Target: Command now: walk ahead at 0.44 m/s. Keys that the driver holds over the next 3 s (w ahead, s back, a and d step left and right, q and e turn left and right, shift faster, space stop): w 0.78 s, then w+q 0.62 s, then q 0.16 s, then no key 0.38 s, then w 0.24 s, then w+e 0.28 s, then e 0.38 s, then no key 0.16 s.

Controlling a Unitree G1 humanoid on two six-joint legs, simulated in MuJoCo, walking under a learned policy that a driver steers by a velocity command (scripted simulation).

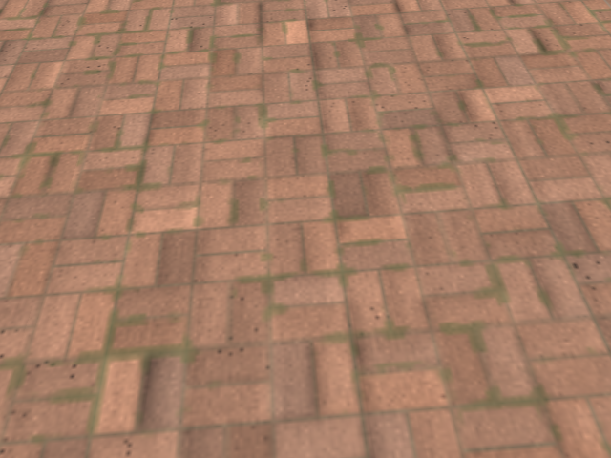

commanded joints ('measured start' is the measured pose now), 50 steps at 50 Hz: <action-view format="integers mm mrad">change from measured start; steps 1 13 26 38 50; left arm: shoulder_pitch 33 62 -142 -490 -218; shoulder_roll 158 216 125 130 129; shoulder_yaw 21 54 51 37 53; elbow -37 -55 -197 -321 -214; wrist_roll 4 -6 -14 -26 15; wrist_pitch -2 37 25 0 -21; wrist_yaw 19 39 39 -16 -6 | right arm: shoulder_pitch -74 -171 20 205 128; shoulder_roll -22 -101 -95 -138 -38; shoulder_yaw -6 -26 -16 -31 -28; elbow -69 -137 -4 61 4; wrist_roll -9 4 -31 -7 12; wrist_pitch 3 -19 -33 9 30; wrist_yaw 4 46 18 -12 -15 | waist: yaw -14 -103 -20 -108 -49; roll -91 -166 5 24 -139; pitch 128 17 57 109 3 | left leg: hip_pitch -188 190 361 642 10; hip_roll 36 -120 123 161 53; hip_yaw -9 81 -174 -79 -109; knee -133 -538 -986 -893 99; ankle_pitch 99 114 130 215 -75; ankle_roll -33 64 203 125 0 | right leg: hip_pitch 20 207 -570 -597 -104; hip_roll -246 -284 -213 -123 -297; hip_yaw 186 66 130 70 186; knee -181 89 757 226 -142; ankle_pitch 320 898 64 252 139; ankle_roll -127 -76 31 13 -108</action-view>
